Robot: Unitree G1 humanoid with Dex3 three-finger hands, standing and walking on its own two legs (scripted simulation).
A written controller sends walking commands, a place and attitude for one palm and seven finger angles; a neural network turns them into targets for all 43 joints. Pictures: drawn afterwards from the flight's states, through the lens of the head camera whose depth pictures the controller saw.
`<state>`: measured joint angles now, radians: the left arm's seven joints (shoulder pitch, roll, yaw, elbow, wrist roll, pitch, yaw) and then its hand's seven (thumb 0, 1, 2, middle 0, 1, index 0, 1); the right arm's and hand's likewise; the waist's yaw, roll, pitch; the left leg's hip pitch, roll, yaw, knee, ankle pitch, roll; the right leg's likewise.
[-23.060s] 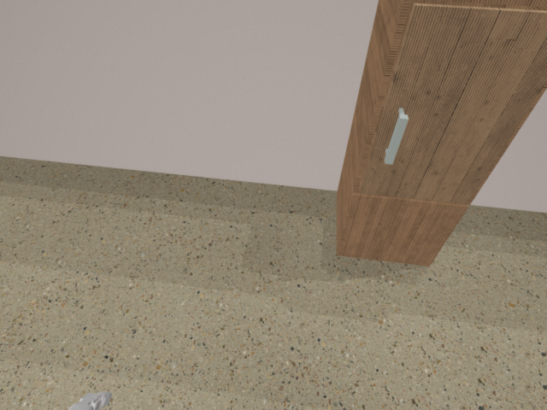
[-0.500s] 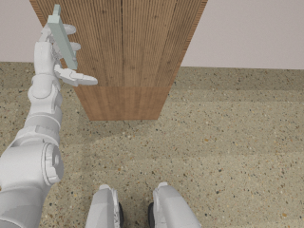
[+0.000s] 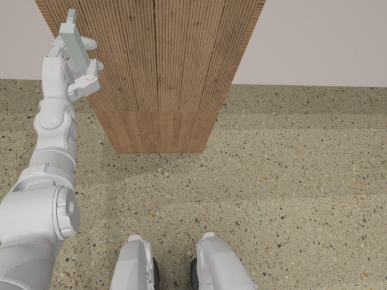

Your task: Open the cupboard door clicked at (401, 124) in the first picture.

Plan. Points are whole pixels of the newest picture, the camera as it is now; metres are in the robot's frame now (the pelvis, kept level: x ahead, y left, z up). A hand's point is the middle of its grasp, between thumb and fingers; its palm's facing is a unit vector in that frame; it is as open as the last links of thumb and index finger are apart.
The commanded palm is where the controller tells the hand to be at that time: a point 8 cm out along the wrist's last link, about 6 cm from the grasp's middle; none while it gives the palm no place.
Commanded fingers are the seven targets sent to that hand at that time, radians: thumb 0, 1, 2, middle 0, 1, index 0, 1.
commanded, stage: close the thumb around the handle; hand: left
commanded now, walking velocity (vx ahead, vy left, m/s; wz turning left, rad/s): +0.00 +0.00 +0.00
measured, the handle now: (83, 54) +0.58 +0.17 +0.05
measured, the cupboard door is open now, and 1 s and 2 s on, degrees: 0 32 45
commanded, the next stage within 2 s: pull the door open along its arc in 0.08 s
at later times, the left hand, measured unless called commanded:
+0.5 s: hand (94, 89) +0.50 +0.15 +0.05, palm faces -0.02 -1.00 -0.01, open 5.9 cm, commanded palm +0.44 +0.19 +0.04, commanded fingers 0.00 0.90 0.90 -0.40 -1.35 -0.40 -1.35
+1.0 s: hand (137, 152) +0.37 +0.07 +0.05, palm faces +0.38 -0.92 +0.03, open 6.2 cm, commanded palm +0.30 +0.09 +0.04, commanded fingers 0.00 0.90 0.90 -0.40 -1.35 -0.40 -1.35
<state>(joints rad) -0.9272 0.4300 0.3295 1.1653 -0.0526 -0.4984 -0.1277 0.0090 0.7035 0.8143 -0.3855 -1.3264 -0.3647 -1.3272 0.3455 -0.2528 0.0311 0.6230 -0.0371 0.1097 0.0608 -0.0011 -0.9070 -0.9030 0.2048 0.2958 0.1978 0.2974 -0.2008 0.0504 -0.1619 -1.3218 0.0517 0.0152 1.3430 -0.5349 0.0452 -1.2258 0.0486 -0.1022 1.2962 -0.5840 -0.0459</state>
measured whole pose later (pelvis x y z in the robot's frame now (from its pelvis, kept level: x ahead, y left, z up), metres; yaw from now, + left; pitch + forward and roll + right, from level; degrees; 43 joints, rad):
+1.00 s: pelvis +0.01 -0.01 +0.02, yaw +3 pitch +23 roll -1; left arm -0.22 -0.13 -0.08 0.52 0.13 -0.49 0.58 0.01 0.70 0.79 -0.31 -1.32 -0.31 -1.30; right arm 0.18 -0.19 -0.01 0.55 -0.09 0.07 0.11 0.00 -0.91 -0.90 0.20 0.30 0.20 0.30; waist -0.04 0.02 -0.22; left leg -1.13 0.02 0.03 1.26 -0.53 0.03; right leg -1.05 0.02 -0.08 1.26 -0.60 -0.06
